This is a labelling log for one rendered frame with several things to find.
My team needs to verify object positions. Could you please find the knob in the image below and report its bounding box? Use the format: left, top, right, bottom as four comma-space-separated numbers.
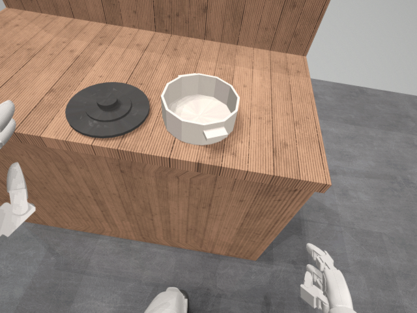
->
96, 93, 118, 110

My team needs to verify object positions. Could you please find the left robot hand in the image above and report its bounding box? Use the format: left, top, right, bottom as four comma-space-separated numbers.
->
0, 100, 36, 237

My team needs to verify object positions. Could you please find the pot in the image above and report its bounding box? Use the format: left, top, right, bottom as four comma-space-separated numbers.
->
161, 73, 240, 145

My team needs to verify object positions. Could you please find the robot left thigh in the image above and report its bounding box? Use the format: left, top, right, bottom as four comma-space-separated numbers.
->
144, 291, 188, 313

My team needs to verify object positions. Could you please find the right robot hand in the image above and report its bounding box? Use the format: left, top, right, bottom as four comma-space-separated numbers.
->
300, 243, 353, 313

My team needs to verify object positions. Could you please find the table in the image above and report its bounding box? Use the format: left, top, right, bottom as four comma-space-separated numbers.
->
0, 0, 332, 261

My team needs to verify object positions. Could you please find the lid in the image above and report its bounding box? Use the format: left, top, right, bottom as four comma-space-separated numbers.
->
65, 82, 150, 138

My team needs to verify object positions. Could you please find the left robot shin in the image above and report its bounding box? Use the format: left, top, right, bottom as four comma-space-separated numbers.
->
166, 287, 183, 296

